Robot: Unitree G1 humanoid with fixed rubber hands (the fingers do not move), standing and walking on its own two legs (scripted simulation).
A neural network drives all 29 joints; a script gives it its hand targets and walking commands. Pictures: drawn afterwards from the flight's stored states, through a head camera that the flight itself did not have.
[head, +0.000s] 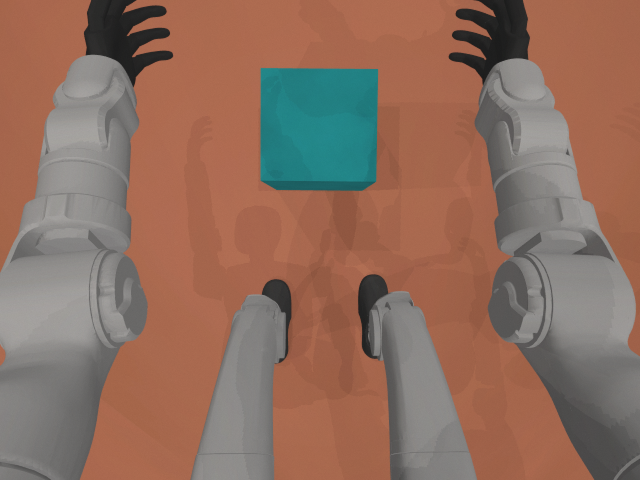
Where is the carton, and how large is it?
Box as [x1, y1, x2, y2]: [260, 68, 377, 190]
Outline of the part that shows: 261,68 260,180 276,189 362,190 374,182 376,166 377,69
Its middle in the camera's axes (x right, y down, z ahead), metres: +0.00 -0.21 +0.82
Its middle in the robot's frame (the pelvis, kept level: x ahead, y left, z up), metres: +0.53 +0.01 -0.53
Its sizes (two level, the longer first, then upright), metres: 0.210 0.200 0.250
